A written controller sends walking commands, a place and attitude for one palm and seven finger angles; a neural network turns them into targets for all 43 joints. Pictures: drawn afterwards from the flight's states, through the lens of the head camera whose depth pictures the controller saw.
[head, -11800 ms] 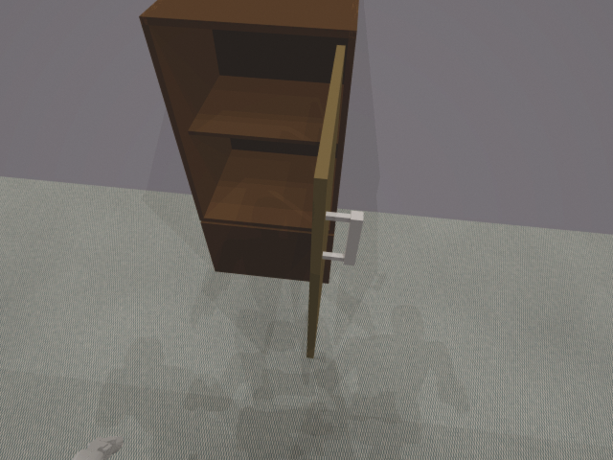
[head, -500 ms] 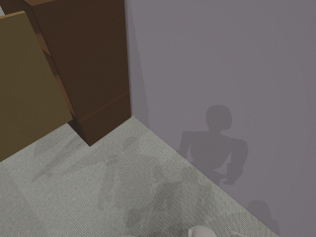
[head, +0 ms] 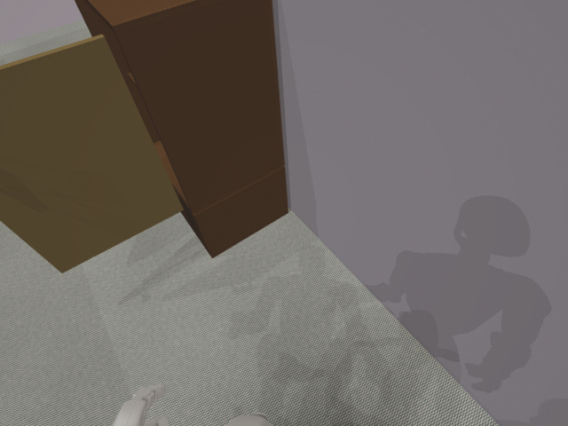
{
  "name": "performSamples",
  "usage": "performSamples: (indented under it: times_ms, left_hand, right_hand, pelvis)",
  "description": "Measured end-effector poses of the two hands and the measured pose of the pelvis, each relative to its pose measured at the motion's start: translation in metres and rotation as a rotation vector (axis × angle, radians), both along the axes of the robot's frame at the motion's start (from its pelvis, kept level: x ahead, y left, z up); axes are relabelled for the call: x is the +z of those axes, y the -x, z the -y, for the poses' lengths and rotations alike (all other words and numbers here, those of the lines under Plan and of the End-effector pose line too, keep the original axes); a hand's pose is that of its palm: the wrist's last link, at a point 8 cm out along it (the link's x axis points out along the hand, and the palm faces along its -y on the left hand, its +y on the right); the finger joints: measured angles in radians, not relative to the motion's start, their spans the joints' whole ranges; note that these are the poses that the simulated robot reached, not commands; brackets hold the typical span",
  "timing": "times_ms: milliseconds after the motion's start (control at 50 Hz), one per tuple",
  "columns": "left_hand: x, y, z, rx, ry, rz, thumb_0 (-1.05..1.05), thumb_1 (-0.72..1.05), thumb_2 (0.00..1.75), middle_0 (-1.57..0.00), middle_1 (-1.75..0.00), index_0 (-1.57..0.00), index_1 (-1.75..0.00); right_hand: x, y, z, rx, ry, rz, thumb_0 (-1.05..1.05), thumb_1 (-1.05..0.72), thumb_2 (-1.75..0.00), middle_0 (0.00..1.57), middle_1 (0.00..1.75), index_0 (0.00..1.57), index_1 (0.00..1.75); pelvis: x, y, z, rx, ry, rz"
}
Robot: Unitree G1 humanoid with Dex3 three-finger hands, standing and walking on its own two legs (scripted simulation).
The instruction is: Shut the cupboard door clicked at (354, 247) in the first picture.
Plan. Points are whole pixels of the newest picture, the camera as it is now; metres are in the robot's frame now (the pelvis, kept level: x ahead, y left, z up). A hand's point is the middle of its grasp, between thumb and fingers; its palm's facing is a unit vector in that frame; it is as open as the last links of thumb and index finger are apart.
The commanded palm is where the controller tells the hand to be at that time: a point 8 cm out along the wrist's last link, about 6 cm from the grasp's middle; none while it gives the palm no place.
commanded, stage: turn to face it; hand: left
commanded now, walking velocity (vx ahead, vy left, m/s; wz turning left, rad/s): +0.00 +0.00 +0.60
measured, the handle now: out of the picture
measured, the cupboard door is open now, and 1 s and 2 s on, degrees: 89 89 89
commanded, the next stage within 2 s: take the last steps up to it in 0.78 s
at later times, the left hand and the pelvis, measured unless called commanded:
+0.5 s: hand out of the picture -0.11 +0.27 -0.19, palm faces +0.36 -0.90 -0.26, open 7.4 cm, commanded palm none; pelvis -0.03 +0.05 -0.01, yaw +17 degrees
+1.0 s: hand out of the picture -0.04 +0.26 -0.15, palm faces +0.40 -0.89 -0.24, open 7.4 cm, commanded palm none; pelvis -0.06 +0.04 +0.01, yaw +24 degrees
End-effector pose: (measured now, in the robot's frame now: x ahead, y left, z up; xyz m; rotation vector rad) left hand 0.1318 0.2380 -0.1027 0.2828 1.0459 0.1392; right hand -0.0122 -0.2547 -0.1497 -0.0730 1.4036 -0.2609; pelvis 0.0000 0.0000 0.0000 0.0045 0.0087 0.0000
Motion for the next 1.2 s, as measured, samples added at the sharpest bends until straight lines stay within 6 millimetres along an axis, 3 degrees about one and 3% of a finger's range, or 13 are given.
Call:
performSamples:
  times_ms: [120, 220, 300, 380, 460, 560, 660, 760, 860, 980, 1060, 1120, 1200]
  left_hand:
    - [0.001, 0.063, -0.001, 0.123, -0.003, -0.082, 0.00, 0.90, 0.90, -0.20, -0.30, -0.21, -0.30]
    - [-0.006, 0.120, -0.008, 0.235, 0.017, -0.148, 0.00, 0.90, 0.90, -0.20, -0.30, -0.21, -0.30]
    - [-0.018, 0.171, -0.021, 0.325, 0.039, -0.224, 0.00, 0.90, 0.90, -0.20, -0.30, -0.21, -0.30]
    - [-0.038, 0.222, -0.043, 0.415, 0.070, -0.296, 0.00, 0.90, 0.90, -0.20, -0.30, -0.21, -0.30]
    - [-0.053, 0.254, -0.065, 0.484, 0.090, -0.352, 0.00, 0.90, 0.90, -0.20, -0.30, -0.21, -0.30]
    - [-0.044, 0.252, -0.084, 0.507, 0.107, -0.304, 0.00, 0.91, 0.90, -0.19, -0.30, -0.20, -0.30]
    - [-0.034, 0.237, -0.096, 0.505, 0.107, -0.218, 0.00, 0.91, 0.90, -0.19, -0.30, -0.20, -0.30]
    - [-0.029, 0.222, -0.100, 0.500, 0.099, -0.165, 0.00, 0.91, 0.90, -0.19, -0.30, -0.20, -0.30]
    - [-0.024, 0.208, -0.094, 0.490, 0.092, -0.130, 0.00, 0.91, 0.90, -0.19, -0.30, -0.20, -0.30]
    - [-0.016, 0.195, -0.072, 0.472, 0.083, -0.095, 0.00, 0.91, 0.90, -0.19, -0.30, -0.20, -0.30]
    - [-0.015, 0.197, -0.047, 0.473, 0.076, -0.082, 0.00, 0.91, 0.90, -0.19, -0.30, -0.20, -0.30]
    - [-0.015, 0.214, -0.024, 0.508, 0.075, -0.105, 0.00, 0.90, 0.90, -0.19, -0.30, -0.20, -0.30]
    - [-0.011, 0.251, 0.008, 0.582, 0.105, -0.199, 0.00, 0.90, 0.90, -0.20, -0.30, -0.21, -0.30]
  right_hand:
    - [0.006, -0.046, 0.016, 0.112, 0.000, 0.064, 0.00, -0.91, -0.90, 0.19, 0.30, 0.20, 0.30]
    - [0.012, -0.094, 0.008, 0.241, 0.016, 0.106, 0.00, -0.91, -0.90, 0.19, 0.30, 0.19, 0.30]
    - [0.019, -0.139, -0.016, 0.354, 0.035, 0.169, 0.00, -0.91, -0.90, 0.19, 0.30, 0.19, 0.30]
    - [0.029, -0.180, -0.057, 0.469, 0.062, 0.261, 0.00, -0.91, -0.90, 0.19, 0.30, 0.19, 0.30]
    - [0.042, -0.198, -0.098, 0.553, 0.073, 0.339, 0.00, -0.91, -0.90, 0.19, 0.30, 0.19, 0.30]
    - [0.057, -0.186, -0.128, 0.584, 0.069, 0.339, 0.00, -0.91, -0.90, 0.20, 0.30, 0.20, 0.30]
    - [0.055, -0.159, -0.141, 0.579, 0.042, 0.296, 0.00, -0.90, -0.90, 0.20, 0.30, 0.20, 0.30]
    - [0.045, -0.120, -0.137, 0.541, 0.024, 0.222, 0.00, -0.90, -0.90, 0.20, 0.30, 0.20, 0.30]
    - [0.034, -0.080, -0.112, 0.500, 0.033, 0.123, 0.00, -0.91, -0.90, 0.20, 0.30, 0.20, 0.30]
    - [0.021, -0.038, -0.079, 0.469, 0.024, 0.010, 0.00, -0.91, -0.90, 0.20, 0.30, 0.20, 0.30]
    - [0.007, -0.024, -0.059, 0.453, -0.007, -0.035, 0.00, -0.91, -0.90, 0.20, 0.30, 0.20, 0.30]
    - [-0.001, -0.025, -0.050, 0.461, -0.030, -0.062, 0.00, -0.91, -0.90, 0.20, 0.30, 0.20, 0.30]
    - [0.004, -0.047, -0.049, 0.484, -0.054, -0.047, 0.00, -0.91, -0.90, 0.19, 0.30, 0.20, 0.30]
  pelvis:
    - [0.007, 0.003, 0.007, 0.080, -0.035, 0.019]
    - [0.006, 0.010, 0.002, 0.149, -0.044, 0.025]
    - [0.002, 0.018, -0.011, 0.198, -0.034, 0.022]
    - [-0.008, 0.025, -0.031, 0.248, -0.007, 0.017]
    - [-0.011, 0.032, -0.048, 0.274, 0.003, 0.031]
    - [0.003, 0.040, -0.063, 0.312, 0.041, 0.041]
    - [0.011, 0.046, -0.071, 0.344, 0.049, 0.042]
    - [0.012, 0.051, -0.073, 0.370, 0.042, 0.040]
    - [0.011, 0.056, -0.066, 0.397, 0.033, 0.033]
    - [0.010, 0.058, -0.049, 0.421, 0.020, 0.022]
    - [0.005, 0.051, -0.032, 0.429, -0.007, 0.014]
    - [0.004, 0.045, -0.023, 0.436, -0.015, 0.022]
    - [0.012, 0.031, -0.022, 0.444, -0.037, 0.027]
